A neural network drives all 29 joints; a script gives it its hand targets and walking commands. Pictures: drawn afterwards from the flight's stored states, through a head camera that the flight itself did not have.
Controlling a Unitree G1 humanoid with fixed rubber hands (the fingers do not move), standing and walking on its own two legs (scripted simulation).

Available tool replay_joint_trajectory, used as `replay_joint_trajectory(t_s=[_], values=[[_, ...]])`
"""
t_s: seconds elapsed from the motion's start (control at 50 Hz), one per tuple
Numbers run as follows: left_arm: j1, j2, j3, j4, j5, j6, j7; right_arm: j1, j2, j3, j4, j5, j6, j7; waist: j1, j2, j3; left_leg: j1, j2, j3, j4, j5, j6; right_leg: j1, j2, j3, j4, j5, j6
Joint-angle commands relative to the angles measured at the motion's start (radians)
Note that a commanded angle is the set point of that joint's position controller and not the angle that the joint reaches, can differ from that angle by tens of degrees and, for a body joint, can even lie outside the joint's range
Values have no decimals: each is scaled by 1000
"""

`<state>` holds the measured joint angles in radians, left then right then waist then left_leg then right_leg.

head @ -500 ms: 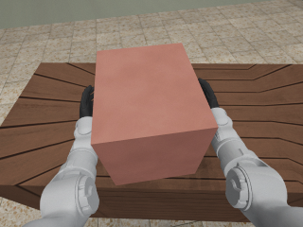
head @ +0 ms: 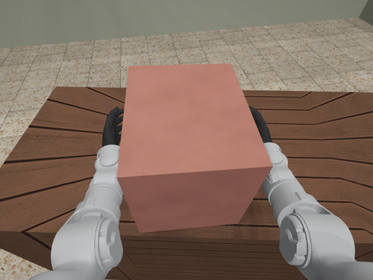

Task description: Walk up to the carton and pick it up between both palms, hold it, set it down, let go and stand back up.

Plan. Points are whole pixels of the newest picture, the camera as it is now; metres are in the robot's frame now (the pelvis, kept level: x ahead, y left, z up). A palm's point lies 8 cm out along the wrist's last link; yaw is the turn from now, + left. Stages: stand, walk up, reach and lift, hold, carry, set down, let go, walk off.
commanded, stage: reach and lift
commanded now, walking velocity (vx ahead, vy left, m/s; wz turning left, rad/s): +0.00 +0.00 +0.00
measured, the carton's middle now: (185, 147) +0.41 +0.03 +0.04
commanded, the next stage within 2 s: none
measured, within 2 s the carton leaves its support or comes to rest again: neither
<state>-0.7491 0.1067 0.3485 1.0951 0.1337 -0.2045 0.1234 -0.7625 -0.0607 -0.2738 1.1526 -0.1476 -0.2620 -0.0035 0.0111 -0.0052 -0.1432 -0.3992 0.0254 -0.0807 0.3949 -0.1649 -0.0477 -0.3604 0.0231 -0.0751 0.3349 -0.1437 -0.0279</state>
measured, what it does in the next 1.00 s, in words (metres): stands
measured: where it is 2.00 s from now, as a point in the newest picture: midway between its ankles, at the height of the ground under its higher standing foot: outside the picture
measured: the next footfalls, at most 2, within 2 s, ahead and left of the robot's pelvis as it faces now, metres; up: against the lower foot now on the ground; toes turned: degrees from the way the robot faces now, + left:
none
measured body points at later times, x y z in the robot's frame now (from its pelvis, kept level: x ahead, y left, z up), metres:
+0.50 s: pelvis -0.01 +0.00 +0.00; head -0.05 +0.02 +0.45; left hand +0.39 +0.20 +0.14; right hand +0.39 -0.14 +0.12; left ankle +0.01 +0.14 -0.74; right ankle +0.00 -0.10 -0.74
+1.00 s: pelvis -0.01 +0.01 +0.00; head -0.07 +0.03 +0.45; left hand +0.39 +0.22 +0.18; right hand +0.39 -0.13 +0.16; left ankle +0.01 +0.14 -0.74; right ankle +0.00 -0.10 -0.74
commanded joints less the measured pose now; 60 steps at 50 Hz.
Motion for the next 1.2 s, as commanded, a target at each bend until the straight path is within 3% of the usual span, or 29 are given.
replay_joint_trajectory(t_s=[0.0,0.04,0.08,0.12,0.14,0.16,0.22,0.26,0.32,0.4,0.46,0.48,0.5,0.52,0.58,0.64,0.68,0.76,0.8,0.82,0.84,0.9,0.96,1.02,1.04,1.08,1.1,1.16,1.18], values=[[-605,-687,-346,-224,16,-13,-151,-649,610,303,-294,0,-16,82,13,33,-548,135,-49,124,-50,310,-6,463,-13,38,16,462,54],[-654,-716,-390,-266,-10,5,-146,-690,620,306,-329,21,-2,80,-10,45,-561,171,-43,105,-50,336,-12,440,-5,32,3,434,48],[-670,-731,-413,-300,-40,16,-138,-726,650,347,-372,60,0,84,5,17,-603,172,-46,107,-37,345,-7,455,0,32,12,459,52],[-665,-733,-412,-304,-36,60,-144,-704,630,336,-355,86,46,80,-13,48,-532,201,-47,100,-46,329,-18,450,-1,37,-11,409,49],[-637,-723,-394,-287,-26,90,-149,-710,624,326,-359,94,68,81,-1,41,-503,189,-52,102,-53,292,-8,461,-4,43,-17,391,50],[-682,-738,-410,-327,-28,99,-149,-733,620,322,-367,99,72,83,-20,48,-520,207,-46,94,-55,297,-16,451,0,37,-18,387,45],[-695,-732,-397,-340,-25,157,-149,-781,617,299,-371,115,101,83,-14,51,-465,198,-52,96,-71,243,-7,467,-7,42,-29,346,45],[-737,-750,-417,-359,-45,184,-158,-812,623,289,-389,122,121,79,-43,27,-462,198,-54,85,-76,214,-7,473,-5,45,-33,320,50],[-714,-743,-371,-325,-24,248,-172,-827,612,274,-375,126,168,82,-34,21,-338,159,-60,86,-113,105,15,481,-11,46,-43,224,53],[-758,-761,-385,-344,-44,291,-187,-918,617,275,-443,147,183,75,-57,17,-374,166,-72,78,-115,63,18,494,-15,54,-60,179,48],[-763,-748,-371,-365,-45,309,-191,-941,639,299,-472,167,201,74,-48,7,-367,136,-81,78,-118,57,26,521,-22,61,-47,216,59],[-794,-772,-401,-425,-63,317,-188,-943,656,312,-489,176,211,68,-63,-1,-392,162,-81,74,-121,68,24,523,-14,53,-43,227,61],[-751,-745,-355,-358,-37,333,-199,-899,626,284,-441,160,231,67,-53,-7,-341,141,-85,80,-127,24,31,521,-22,63,-60,179,61],[-764,-749,-374,-384,-42,346,-203,-893,635,280,-433,160,243,61,-75,10,-322,149,-84,77,-132,44,24,521,-19,57,-60,200,58],[-765,-741,-380,-422,-58,388,-217,-881,633,281,-446,177,274,48,-90,23,-298,151,-90,83,-132,43,28,554,-25,60,-56,223,63],[-773,-763,-423,-482,-82,419,-215,-945,644,333,-554,220,289,38,-90,29,-384,171,-97,69,-110,92,22,561,-20,66,-46,280,60],[-767,-767,-445,-488,-100,437,-218,-930,636,332,-550,226,309,24,-128,31,-368,170,-95,61,-102,105,20,554,-18,69,-54,287,58],[-741,-739,-428,-482,-90,482,-233,-897,612,332,-550,238,363,9,-142,23,-312,163,-98,62,-115,59,25,556,-20,75,-61,258,60],[-787,-752,-480,-582,-130,488,-231,-926,642,370,-628,269,365,8,-146,25,-392,191,-97,59,-97,102,23,574,-14,77,-45,301,59],[-773,-742,-472,-565,-129,497,-230,-928,643,379,-624,280,380,4,-145,22,-367,179,-100,56,-94,113,22,571,-15,75,-46,323,61],[-798,-761,-507,-576,-148,506,-233,-927,630,352,-612,281,385,0,-171,47,-368,186,-93,48,-95,113,11,561,-10,72,-46,302,55],[-764,-766,-519,-592,-153,529,-230,-909,625,378,-640,294,407,-10,-175,51,-372,201,-97,53,-81,150,0,565,-6,80,-44,341,47],[-775,-760,-518,-613,-157,557,-240,-886,597,370,-609,290,443,-13,-205,32,-340,227,-93,47,-99,105,5,535,-3,72,-55,275,47],[-817,-759,-552,-682,-181,572,-238,-933,630,405,-676,334,454,-17,-191,49,-391,215,-90,47,-84,142,0,569,-6,78,-32,336,49],[-835,-779,-586,-708,-199,575,-233,-909,616,398,-674,332,460,-21,-218,71,-402,237,-90,38,-70,166,-13,551,-2,78,-34,340,44],[-807,-770,-585,-732,-209,589,-224,-932,629,435,-748,370,472,-24,-193,37,-433,238,-89,40,-63,208,-12,565,1,88,-27,390,48],[-773,-758,-561,-668,-200,602,-229,-919,611,424,-721,357,489,-29,-208,35,-367,221,-92,40,-73,176,-4,546,-4,90,-35,372,45],[-779,-755,-573,-747,-203,618,-232,-890,603,437,-727,373,513,-29,-206,38,-396,256,-84,39,-64,222,-18,557,2,88,-32,406,46],[-756,-729,-534,-700,-176,638,-236,-843,578,415,-645,364,530,-28,-210,52,-305,232,-83,44,-91,155,-12,535,-4,93,-46,333,46]])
